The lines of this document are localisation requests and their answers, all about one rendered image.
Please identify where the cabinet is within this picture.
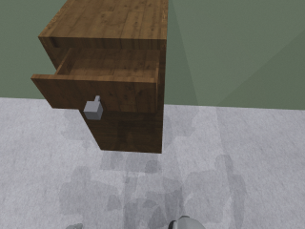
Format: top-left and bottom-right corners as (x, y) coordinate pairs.
(37, 0), (169, 154)

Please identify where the robot right thigh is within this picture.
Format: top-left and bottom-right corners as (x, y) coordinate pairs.
(173, 217), (206, 229)

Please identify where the handle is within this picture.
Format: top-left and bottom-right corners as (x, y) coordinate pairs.
(83, 95), (103, 120)

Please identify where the drawer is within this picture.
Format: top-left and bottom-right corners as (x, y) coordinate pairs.
(30, 48), (160, 114)

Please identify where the robot right shin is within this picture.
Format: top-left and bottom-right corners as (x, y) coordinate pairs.
(179, 215), (190, 219)

